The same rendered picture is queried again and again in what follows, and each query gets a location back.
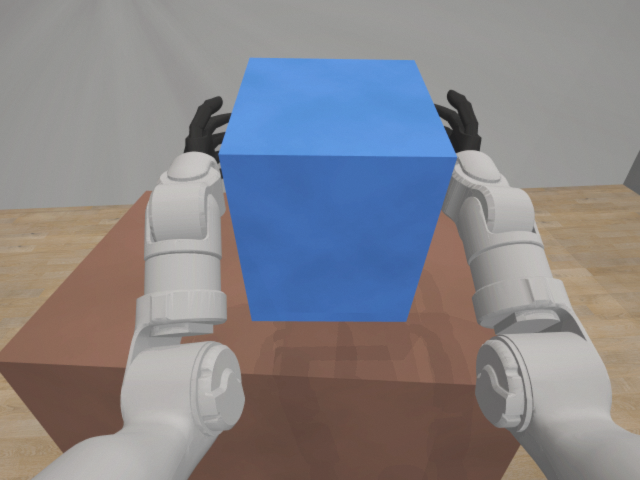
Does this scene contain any pedestal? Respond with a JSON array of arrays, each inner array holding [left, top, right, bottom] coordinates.
[[0, 191, 521, 480]]

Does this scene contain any robot right hand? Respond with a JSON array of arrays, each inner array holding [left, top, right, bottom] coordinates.
[[434, 90, 481, 153]]

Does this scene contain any right robot upper arm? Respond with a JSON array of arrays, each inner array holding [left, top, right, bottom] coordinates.
[[475, 332, 640, 480]]

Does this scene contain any left robot upper arm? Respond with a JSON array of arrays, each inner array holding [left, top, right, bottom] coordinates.
[[31, 341, 245, 480]]

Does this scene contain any robot right forearm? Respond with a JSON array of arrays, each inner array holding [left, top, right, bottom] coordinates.
[[441, 150, 612, 410]]

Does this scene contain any robot left hand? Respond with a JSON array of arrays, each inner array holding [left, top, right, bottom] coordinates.
[[184, 96, 232, 179]]

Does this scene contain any carton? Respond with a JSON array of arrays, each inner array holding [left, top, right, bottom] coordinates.
[[218, 58, 457, 322]]

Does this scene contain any robot left forearm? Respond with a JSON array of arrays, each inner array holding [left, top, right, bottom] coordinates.
[[120, 152, 227, 421]]

